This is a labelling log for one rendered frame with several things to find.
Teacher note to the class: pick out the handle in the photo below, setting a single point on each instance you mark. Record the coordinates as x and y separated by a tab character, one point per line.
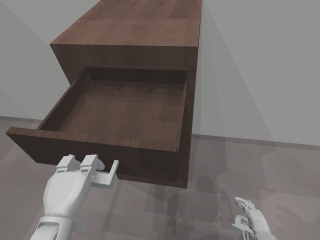
103	180

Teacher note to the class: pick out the drawer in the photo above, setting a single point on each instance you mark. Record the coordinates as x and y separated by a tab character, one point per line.
133	115

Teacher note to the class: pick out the robot left hand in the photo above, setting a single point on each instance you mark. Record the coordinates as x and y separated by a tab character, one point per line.
66	190

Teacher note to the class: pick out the cabinet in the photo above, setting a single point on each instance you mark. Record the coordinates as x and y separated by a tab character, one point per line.
151	34

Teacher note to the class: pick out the left robot forearm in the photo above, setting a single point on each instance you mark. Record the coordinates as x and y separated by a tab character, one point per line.
54	227

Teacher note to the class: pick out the robot right hand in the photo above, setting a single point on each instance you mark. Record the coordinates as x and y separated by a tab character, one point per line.
246	228

